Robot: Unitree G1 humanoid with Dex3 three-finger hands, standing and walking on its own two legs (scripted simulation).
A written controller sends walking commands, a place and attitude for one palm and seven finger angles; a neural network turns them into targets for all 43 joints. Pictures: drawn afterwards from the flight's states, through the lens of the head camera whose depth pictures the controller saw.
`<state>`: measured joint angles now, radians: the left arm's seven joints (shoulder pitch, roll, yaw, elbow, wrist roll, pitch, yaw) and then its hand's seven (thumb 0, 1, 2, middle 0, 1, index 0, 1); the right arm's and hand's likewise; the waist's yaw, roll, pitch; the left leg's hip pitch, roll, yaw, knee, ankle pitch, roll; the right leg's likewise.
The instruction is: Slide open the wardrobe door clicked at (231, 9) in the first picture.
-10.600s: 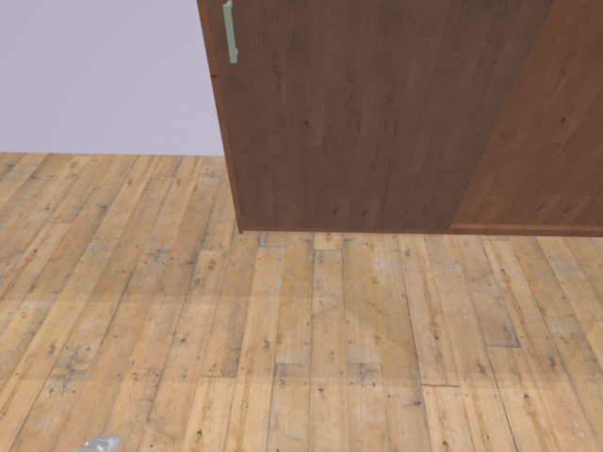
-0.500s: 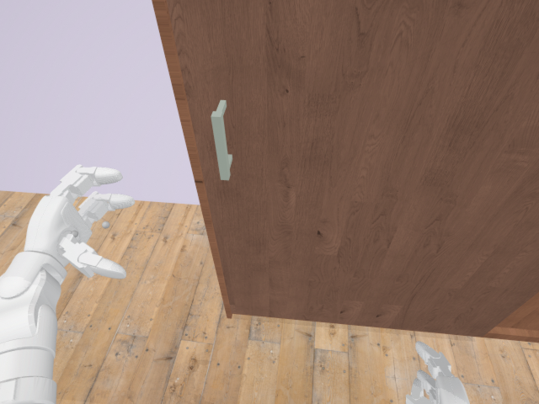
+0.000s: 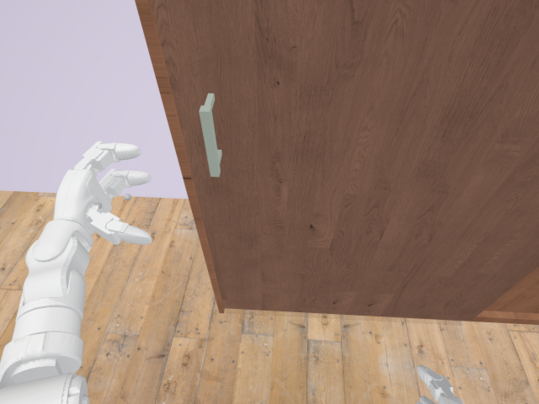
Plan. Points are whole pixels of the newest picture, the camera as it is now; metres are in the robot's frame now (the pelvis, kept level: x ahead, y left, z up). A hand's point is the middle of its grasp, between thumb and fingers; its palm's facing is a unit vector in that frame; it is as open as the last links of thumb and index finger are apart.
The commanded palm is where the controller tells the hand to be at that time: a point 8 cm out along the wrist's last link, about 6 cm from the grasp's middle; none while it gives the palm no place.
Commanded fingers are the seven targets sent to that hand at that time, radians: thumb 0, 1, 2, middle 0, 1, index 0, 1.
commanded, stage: move the hooked fingers beside the handle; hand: left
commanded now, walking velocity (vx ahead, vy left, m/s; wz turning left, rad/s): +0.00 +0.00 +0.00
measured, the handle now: (212, 137) +0.52 +0.13 +0.12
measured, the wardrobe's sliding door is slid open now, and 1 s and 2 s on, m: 0.00 0.00 0.00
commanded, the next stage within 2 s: feel for the door with the fingertips in 1.56 s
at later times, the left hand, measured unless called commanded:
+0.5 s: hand (160, 168) +0.43 +0.20 +0.12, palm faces +0.00 -1.00 +0.01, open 14.0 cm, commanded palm +0.41 +0.25 +0.12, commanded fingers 0.00 -0.50 0.30 -0.30 -1.20 -0.30 -1.20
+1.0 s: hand (172, 156) +0.47 +0.19 +0.12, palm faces -0.01 -1.00 +0.02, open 14.0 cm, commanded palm +0.44 +0.24 +0.12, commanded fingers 0.00 -0.50 0.30 -0.30 -1.20 -0.30 -1.20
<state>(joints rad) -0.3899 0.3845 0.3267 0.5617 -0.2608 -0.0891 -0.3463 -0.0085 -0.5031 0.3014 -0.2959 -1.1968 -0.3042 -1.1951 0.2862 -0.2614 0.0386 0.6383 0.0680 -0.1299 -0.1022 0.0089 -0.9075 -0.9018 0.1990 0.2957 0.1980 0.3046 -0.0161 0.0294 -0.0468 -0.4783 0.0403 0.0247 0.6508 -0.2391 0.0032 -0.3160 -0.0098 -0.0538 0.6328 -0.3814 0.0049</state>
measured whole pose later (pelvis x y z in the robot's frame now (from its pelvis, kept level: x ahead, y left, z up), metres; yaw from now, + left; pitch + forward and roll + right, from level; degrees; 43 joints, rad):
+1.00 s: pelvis +0.01 +0.00 -0.01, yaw -2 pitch +10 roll -1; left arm -0.71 0.43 0.36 0.95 -0.18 -0.23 -0.28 -0.01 -0.50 0.30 -0.29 -1.20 -0.30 -1.19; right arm 0.38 -0.27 0.00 0.66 0.05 0.01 -0.06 0.00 -0.91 -0.90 0.20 0.30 0.20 0.30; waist -0.09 0.02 -0.09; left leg -0.63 0.07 0.04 0.74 -0.30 0.00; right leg -0.48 0.01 -0.03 0.72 -0.42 0.00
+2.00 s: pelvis +0.01 -0.01 -0.01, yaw -2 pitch +10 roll -1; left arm -0.73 0.33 0.28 0.92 -0.15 -0.23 -0.16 -0.01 -0.50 0.30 -0.30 -1.20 -0.30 -1.20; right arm 0.37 -0.25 0.00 0.67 0.04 -0.01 -0.04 0.00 -0.91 -0.90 0.20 0.30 0.20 0.30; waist -0.09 0.03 -0.09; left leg -0.64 0.06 0.03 0.76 -0.29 -0.01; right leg -0.48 0.01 -0.03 0.74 -0.43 0.00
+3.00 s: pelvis +0.01 -0.01 -0.01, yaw -1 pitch +9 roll -1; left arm -0.73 0.31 0.28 0.94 -0.15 -0.25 -0.13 -0.01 -0.50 0.30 -0.30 -1.20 -0.31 -1.20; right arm 0.35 -0.25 0.00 0.67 0.04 0.00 -0.03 0.00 -0.91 -0.90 0.20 0.30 0.20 0.30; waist -0.09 0.04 -0.09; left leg -0.62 0.07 0.03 0.75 -0.29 -0.01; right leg -0.47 0.01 -0.04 0.74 -0.43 -0.01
